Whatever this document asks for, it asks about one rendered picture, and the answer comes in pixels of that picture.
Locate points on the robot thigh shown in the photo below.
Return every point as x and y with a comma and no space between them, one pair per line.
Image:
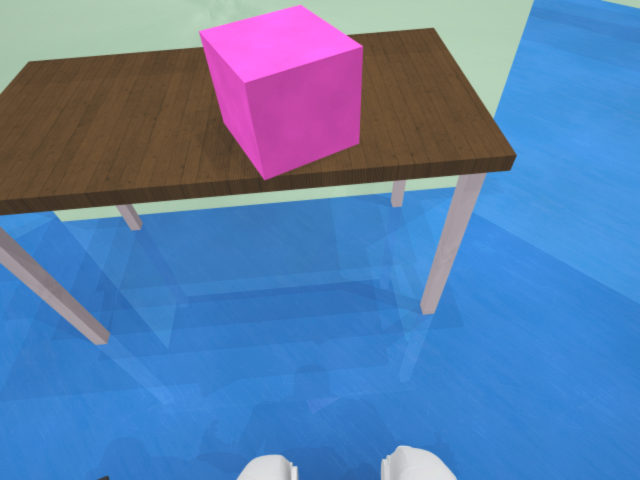
414,464
269,467

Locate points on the right robot thigh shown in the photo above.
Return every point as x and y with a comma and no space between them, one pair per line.
414,464

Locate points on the carton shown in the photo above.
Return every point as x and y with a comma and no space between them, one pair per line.
288,86

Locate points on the left robot thigh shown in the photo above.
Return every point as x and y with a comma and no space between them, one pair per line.
269,467

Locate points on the table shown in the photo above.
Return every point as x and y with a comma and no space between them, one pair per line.
145,127

